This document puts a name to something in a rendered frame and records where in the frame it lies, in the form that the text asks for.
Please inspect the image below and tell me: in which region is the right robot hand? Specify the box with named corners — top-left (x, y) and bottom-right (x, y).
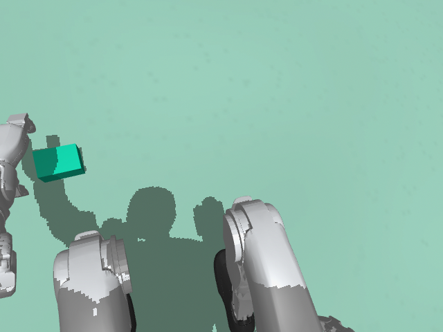
top-left (318, 315), bottom-right (355, 332)

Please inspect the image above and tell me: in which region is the small box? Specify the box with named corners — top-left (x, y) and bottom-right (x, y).
top-left (33, 144), bottom-right (85, 183)

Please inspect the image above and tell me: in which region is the left robot hand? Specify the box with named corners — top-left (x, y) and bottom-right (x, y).
top-left (0, 113), bottom-right (36, 198)

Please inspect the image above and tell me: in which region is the right robot foot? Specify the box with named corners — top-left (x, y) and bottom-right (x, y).
top-left (214, 249), bottom-right (255, 332)

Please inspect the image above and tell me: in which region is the left robot arm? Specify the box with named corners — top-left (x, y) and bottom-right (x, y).
top-left (0, 160), bottom-right (17, 299)

